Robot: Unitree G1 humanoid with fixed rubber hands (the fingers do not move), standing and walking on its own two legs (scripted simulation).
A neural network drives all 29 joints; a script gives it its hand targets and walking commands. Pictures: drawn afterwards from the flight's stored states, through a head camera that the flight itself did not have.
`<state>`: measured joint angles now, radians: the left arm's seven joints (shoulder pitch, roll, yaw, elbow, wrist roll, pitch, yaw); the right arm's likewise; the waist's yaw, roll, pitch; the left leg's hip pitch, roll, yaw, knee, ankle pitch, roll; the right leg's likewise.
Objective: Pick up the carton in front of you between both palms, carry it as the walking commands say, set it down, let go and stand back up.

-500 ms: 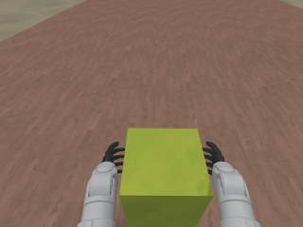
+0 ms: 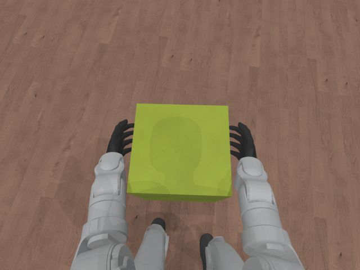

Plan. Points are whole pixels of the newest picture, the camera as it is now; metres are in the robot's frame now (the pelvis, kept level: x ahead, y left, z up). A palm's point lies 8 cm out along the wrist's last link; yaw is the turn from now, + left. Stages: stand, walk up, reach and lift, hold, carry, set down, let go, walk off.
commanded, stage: set down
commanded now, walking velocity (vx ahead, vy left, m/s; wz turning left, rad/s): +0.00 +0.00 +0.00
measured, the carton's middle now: (181, 159) +0.37 +0.05 -0.16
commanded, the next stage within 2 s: none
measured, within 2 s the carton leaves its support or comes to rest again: neither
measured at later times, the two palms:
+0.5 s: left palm (122, 150) +0.40 +0.23 -0.22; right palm (221, 152) +0.42 -0.07 -0.21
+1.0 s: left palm (126, 155) +0.43 +0.25 -0.38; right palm (206, 153) +0.45 -0.05 -0.37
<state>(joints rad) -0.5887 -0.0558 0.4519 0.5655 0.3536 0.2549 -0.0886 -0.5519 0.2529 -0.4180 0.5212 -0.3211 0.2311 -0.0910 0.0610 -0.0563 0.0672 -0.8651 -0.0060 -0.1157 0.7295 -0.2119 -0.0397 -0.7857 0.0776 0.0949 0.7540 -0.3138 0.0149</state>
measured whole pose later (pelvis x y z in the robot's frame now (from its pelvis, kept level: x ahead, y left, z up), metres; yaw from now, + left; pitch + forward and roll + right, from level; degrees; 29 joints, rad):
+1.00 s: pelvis -0.06 +0.02 -0.25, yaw -5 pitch +47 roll -5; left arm -1.13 0.16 0.45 0.74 0.20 0.30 -0.01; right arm -1.15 0.04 -0.41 0.75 -0.13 0.24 -0.17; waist 0.11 -0.09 -0.04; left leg -2.13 -0.09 -0.14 1.76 -0.44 -0.07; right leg -2.04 0.19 0.08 1.79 -0.58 0.10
